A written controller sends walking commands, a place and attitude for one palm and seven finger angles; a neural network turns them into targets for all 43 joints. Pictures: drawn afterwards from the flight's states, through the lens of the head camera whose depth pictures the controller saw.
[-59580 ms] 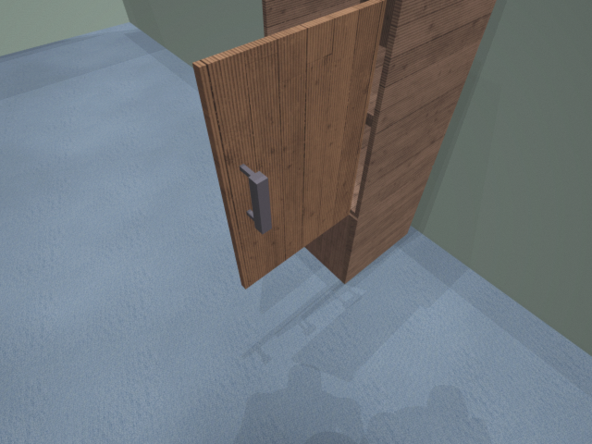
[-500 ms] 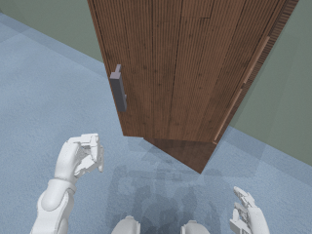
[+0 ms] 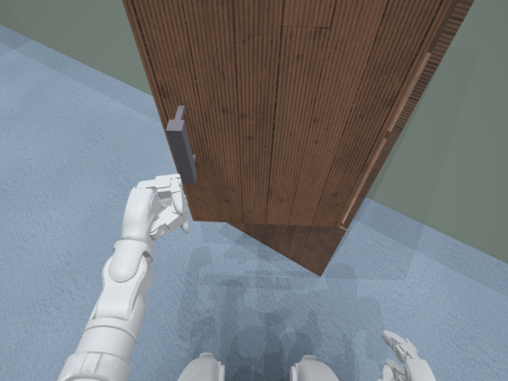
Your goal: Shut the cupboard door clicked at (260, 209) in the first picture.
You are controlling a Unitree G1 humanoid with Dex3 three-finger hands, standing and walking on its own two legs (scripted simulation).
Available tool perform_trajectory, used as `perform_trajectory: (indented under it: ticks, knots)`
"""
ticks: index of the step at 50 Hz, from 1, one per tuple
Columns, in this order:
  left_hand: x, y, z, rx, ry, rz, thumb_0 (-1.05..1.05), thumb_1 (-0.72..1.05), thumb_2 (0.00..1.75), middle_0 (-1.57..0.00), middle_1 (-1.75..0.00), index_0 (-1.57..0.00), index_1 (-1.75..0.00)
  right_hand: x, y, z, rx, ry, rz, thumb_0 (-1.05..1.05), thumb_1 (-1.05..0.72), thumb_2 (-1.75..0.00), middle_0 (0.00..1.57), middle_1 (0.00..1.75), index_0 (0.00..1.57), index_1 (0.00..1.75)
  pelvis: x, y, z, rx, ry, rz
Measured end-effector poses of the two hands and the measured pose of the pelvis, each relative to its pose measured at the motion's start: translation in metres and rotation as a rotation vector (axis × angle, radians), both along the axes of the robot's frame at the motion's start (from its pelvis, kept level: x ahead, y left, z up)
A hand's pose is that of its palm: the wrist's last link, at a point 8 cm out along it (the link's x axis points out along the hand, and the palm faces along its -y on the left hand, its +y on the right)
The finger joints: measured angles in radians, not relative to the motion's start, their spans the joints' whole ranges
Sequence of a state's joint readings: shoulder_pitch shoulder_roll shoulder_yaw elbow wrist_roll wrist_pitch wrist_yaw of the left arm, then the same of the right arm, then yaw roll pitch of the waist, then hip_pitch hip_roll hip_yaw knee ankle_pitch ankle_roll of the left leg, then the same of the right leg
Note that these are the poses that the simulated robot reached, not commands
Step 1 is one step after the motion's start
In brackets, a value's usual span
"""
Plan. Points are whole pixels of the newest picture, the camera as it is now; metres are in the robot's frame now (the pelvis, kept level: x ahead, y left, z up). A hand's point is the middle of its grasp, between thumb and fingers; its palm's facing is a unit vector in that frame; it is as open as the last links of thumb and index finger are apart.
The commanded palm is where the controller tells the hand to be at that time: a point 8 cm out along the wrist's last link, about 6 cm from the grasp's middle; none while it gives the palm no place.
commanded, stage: bring the fist close to the handle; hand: left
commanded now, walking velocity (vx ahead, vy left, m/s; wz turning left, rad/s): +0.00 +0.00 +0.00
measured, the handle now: (185, 145) +0.50 +0.14 +0.06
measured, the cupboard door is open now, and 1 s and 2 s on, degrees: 30 27 14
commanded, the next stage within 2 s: push the door shut along its arc in 0.58 s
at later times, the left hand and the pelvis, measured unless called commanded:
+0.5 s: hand (197, 191) +0.40 +0.10 +0.05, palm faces -0.04 -1.00 -0.03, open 3.1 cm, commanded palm +0.37 +0.15 +0.06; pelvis -0.01 -0.01 +0.00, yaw -1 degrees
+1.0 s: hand (203, 174) +0.43 +0.10 +0.06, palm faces -0.12 -0.99 -0.05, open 3.1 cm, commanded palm +0.42 +0.15 +0.06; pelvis -0.02 +0.00 -0.01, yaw +0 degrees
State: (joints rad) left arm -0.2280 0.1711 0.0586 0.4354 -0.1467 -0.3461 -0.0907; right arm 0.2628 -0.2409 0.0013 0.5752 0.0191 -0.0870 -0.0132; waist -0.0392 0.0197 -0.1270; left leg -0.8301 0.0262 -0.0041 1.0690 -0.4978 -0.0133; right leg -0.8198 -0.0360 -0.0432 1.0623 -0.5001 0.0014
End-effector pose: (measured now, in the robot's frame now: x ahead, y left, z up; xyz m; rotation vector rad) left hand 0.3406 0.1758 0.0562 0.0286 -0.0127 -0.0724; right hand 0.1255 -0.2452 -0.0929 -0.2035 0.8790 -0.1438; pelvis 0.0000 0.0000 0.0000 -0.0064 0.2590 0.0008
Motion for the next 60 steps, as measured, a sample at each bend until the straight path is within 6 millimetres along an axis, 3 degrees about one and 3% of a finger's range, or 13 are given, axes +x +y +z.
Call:
perform_trajectory:
  ticks: [7,14,24,36,45,60]
  knots:
    - [0.028,-0.018,0.0,-0.004,-0.001,0.001,0.01,0.9,0.9,-1.3,-1.5,-1.3,-1.5,-0.014,-0.002,-0.007,0.007,0.05,-0.017,0.01,-0.9,-0.9,0.2,0.3,0.2,0.3,-0.003,-0.001,-0.002,0.003,0.013,-0.005]
    - [0.053,-0.028,0.0,-0.002,0.001,0.019,0.01,0.9,0.9,-1.3,-1.5,-1.3,-1.5,-0.041,-0.006,-0.015,0.016,0.125,-0.054,0.01,-0.91,-0.9,0.2,0.3,0.2,0.3,-0.006,-0.004,-0.003,0.009,0.032,-0.017]
    - [0.041,-0.018,-0.001,0.004,-0.001,0.037,0.01,0.9,0.9,-1.3,-1.5,-1.3,-1.49,-0.071,-0.014,-0.015,0.021,0.212,-0.094,0.01,-0.91,-0.9,0.2,0.3,0.2,0.3,-0.005,-0.006,0.002,0.015,0.023,-0.025]
    - [0.036,-0.027,0.0,-0.002,-0.014,0.014,0.01,0.9,0.9,-1.3,-1.5,-1.3,-1.5,-0.055,-0.017,-0.012,-0.001,0.154,-0.071,0.01,-0.91,-0.9,0.2,0.3,0.2,0.3,-0.013,-0.006,0.0,0.011,0.013,-0.015]
    - [0.063,-0.026,0.003,0.024,-0.009,-0.02,0.01,0.9,0.9,-1.3,-1.5,-1.31,-1.5,-0.051,-0.014,-0.017,-0.007,0.14,-0.063,0.01,-0.91,-0.9,0.2,0.3,0.2,0.3,-0.019,-0.006,-0.005,0.008,0.03,-0.008]
    - [0.104,-0.018,0.004,0.016,0.012,-0.087,0.01,0.9,0.9,-1.34,-1.5,-1.32,-1.5,-0.112,-0.017,-0.033,-0.029,0.318,-0.12,0.01,-0.91,-0.9,0.2,0.3,0.2,0.3,-0.023,-0.001,-0.017,-0.005,0.087,-0.001]
